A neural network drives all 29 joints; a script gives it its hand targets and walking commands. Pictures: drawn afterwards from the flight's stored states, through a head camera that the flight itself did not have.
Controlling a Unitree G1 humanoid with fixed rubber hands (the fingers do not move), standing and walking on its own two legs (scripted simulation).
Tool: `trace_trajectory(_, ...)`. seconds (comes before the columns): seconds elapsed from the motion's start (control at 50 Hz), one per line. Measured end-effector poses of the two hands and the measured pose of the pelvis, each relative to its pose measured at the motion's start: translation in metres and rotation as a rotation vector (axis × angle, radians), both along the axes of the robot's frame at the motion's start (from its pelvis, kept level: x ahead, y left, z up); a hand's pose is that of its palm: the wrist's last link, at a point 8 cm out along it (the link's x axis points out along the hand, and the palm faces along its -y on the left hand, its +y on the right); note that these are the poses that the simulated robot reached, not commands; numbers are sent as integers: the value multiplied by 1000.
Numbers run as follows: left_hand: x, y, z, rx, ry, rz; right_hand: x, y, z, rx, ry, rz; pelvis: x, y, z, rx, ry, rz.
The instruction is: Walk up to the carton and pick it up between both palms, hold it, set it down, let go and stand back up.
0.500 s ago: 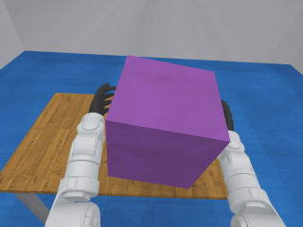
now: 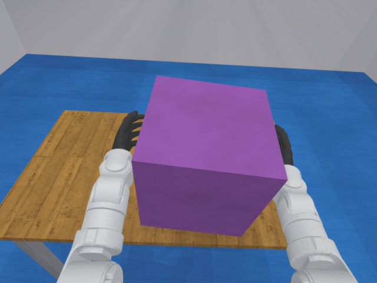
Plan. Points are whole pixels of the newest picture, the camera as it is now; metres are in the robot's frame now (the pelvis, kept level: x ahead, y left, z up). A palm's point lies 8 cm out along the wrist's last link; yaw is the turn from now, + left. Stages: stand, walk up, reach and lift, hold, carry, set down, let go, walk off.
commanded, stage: set down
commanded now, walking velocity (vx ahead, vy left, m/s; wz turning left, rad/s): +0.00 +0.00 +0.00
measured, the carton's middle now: (201, 160) +0.39 -0.02 +0.07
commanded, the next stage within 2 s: none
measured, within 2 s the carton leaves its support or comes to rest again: rests again in 1.82 s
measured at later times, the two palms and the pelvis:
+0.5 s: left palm (139, 154) +0.39 +0.12 +0.09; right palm (287, 171) +0.36 -0.22 +0.08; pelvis +0.00 -0.01 +0.00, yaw -2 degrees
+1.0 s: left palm (142, 160) +0.40 +0.12 +0.05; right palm (282, 173) +0.37 -0.22 +0.05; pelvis +0.01 -0.01 +0.00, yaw -1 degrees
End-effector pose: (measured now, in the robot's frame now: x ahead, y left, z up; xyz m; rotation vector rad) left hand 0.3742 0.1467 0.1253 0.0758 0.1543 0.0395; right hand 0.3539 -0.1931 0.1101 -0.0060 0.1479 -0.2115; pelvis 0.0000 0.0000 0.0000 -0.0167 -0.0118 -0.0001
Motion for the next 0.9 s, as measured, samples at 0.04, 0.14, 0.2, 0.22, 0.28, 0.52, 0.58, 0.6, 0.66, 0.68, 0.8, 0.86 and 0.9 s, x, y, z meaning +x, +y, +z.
trace_trajectory(0.04,0,-1,-3,1,5,-1,-1,-1,-3,2,5,-1,0,0,0,0,3,0)
trace_trajectory(0.14,0,-4,-11,3,18,-4,-2,-3,-11,7,14,1,-2,0,0,0,16,-2)
trace_trajectory(0.2,2,-7,-15,5,26,-6,-2,-6,-15,6,20,2,-3,-1,0,1,27,-5)
trace_trajectory(0.22,2,-8,-16,5,29,-9,-2,-7,-16,6,22,2,-3,-1,0,2,32,-6)
trace_trajectory(0.28,4,-12,-20,9,39,-13,-1,-11,-19,7,29,1,-5,-2,0,3,48,-11)
trace_trajectory(0.52,17,-29,-39,14,61,-30,4,-29,-36,-7,48,-13,-2,-8,0,9,119,-32)
trace_trajectory(0.58,19,-31,-47,11,70,-29,6,-31,-42,-13,56,-11,0,-8,0,10,131,-35)
trace_trajectory(0.6,19,-31,-49,10,72,-28,7,-31,-44,-14,58,-10,1,-8,0,10,135,-36)
trace_trajectory(0.66,20,-31,-55,10,75,-25,9,-31,-49,-15,61,-7,3,-9,-1,10,148,-37)
trace_trajectory(0.68,21,-31,-57,9,75,-23,10,-30,-50,-16,60,-6,4,-9,-1,10,152,-37)
trace_trajectory(0.8,24,-27,-64,15,74,-16,15,-27,-55,-22,59,1,7,-8,-1,9,174,-32)
trace_trajectory(0.86,26,-26,-66,19,71,-14,18,-27,-56,-25,55,3,9,-7,-1,7,186,-27)
trace_trajectory(0.9,27,-27,-67,23,72,-14,19,-27,-57,-23,55,4,10,-6,-2,5,190,-24)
